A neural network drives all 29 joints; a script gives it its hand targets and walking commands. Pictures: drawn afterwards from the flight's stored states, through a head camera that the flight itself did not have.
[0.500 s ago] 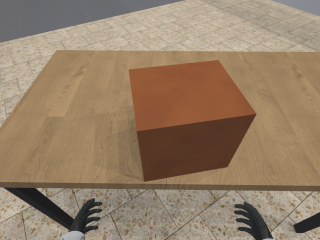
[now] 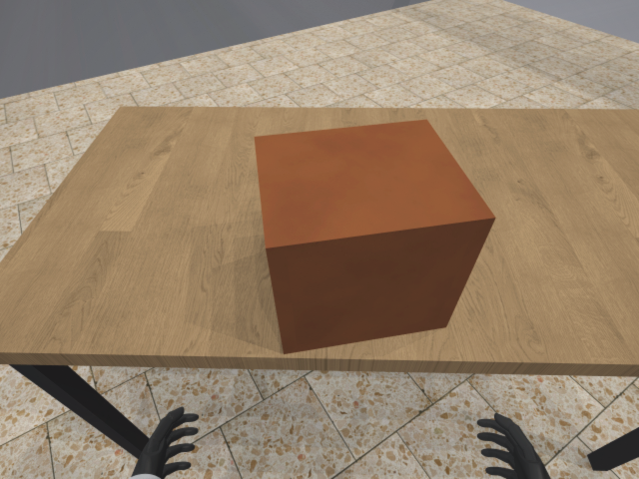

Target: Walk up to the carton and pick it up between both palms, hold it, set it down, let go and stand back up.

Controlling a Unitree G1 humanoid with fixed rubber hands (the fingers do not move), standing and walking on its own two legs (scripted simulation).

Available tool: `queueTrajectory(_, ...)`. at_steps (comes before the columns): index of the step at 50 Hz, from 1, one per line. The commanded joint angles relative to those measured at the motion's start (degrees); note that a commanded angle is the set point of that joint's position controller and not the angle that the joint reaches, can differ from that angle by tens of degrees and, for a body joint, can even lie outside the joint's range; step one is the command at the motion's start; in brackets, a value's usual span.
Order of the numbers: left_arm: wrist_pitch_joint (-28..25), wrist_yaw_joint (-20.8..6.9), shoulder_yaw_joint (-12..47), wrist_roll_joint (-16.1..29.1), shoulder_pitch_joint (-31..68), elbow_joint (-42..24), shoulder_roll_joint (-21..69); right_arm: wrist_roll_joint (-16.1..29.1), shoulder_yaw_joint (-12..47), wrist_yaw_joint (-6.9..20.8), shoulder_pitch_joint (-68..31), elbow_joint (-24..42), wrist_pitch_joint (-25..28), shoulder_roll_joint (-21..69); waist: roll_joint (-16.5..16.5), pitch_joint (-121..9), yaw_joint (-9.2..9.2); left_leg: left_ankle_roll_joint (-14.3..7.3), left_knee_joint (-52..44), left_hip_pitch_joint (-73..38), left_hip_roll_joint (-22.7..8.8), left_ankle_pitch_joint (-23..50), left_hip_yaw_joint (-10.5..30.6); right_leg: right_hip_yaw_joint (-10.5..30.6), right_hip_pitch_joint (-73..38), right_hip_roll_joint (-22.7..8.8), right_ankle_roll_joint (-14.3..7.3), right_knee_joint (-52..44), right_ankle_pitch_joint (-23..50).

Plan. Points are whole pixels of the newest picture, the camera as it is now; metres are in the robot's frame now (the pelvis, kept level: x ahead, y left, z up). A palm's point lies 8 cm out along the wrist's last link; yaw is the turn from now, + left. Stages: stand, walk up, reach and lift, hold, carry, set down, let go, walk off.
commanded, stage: stand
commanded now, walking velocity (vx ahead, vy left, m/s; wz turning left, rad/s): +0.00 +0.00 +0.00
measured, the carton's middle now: (355, 237) +0.42 -0.03 +0.07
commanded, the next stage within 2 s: none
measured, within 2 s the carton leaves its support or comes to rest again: neither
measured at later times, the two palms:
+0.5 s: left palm out of the picture +0.05 +0.28 -0.11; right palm out of the picture +0.04 -0.25 -0.11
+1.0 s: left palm out of the picture +0.00 +0.29 -0.13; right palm out of the picture +0.02 -0.23 -0.11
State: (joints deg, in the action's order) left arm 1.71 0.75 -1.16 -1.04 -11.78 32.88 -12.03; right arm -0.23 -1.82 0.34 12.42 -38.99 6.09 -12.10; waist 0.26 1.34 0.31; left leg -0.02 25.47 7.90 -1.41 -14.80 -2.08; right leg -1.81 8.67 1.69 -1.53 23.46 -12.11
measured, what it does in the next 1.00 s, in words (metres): stands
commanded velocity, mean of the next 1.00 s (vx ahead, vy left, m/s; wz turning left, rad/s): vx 0.00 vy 0.00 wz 0.00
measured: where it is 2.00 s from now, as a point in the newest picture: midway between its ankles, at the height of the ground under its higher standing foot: outside the picture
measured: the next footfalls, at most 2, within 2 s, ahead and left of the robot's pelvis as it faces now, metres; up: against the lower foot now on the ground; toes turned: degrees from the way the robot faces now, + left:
none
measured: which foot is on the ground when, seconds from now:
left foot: down 0.00-1.00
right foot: down 0.00-1.00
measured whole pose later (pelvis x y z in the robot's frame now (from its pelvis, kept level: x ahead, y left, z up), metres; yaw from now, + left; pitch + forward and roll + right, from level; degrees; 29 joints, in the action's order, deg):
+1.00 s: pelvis -0.03 +0.03 +0.00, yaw +1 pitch -2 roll -1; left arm -1.0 0.3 0.5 -0.8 -20.0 49.5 -15.8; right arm -0.2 -0.4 -1.0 23.3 -42.0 1.8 -15.3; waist -0.5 1.5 0.5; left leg -2.7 28.1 12.0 1.7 -13.8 -2.1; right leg -1.8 12.6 -1.5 1.1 26.5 -11.6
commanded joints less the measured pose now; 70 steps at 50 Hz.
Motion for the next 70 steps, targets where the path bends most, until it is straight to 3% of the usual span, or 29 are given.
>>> queueTrajectory(1, -3.89, -0.31, -3.22, -0.39, -0.6, -0.92, -6.93, 0.11, -2.46, -1.0, 3.11, 3.97, -1.41, -7.81, -2.08, -2.3, -0.59, -1.61, -1.5, 2.82, -5.31, 6.94, 6.68, 8.29, 1.48, -7.91, 0.21, -3.81, 7.73)
queueTrajectory(9, -4.61, -1.05, -2.71, -0.38, -2.16, 3.74, -8.06, -0.2, -2.52, -0.74, 6.73, 3.61, -1.89, -8.82, 0.57, -0.76, -0.46, -1.6, -2.42, 5.75, -5.01, 4.64, 7.7, 7.51, 1.09, -7.52, 0.2, -3.63, 3.55)
queueTrajectory(29, -3.55, -0.64, -0.8, 0.2, -7.08, 10.47, -9.57, 0.01, -1.14, -1.16, 12.68, 1.46, -3.07, -10.24, -0.3, 3.43, 0.1, -1.88, -5.12, 10.16, -4.54, -3.36, 9.42, 6.91, 3.12, -7.16, 0.87, -2.29, -3.43)
queueTrajectory(37, -3.39, -0.49, -0.34, 0.23, -8.33, 12.11, -9.63, 0.03, -0.9, -1.32, 13.0, 0.9, -3.31, -10.29, 1.05, 3.45, 0.19, -2.09, -6.29, 10.52, -4.59, -4.88, 9.99, 6.79, 3.22, -7.03, 1.17, -1.49, -3.65)
queueTrajectory(70, -3.05, 0.33, 0.78, 0.55, -9.94, 16.48, -9.74, 0.11, -0.06, -1.88, 13.66, -2.42, -3.9, -9.57, 0.56, 3.06, -0.05, -2.08, -6.13, 7.3, -4.26, 3.63, 9.48, 6.19, 2.99, -8.1, 1.14, -1.74, 1.0)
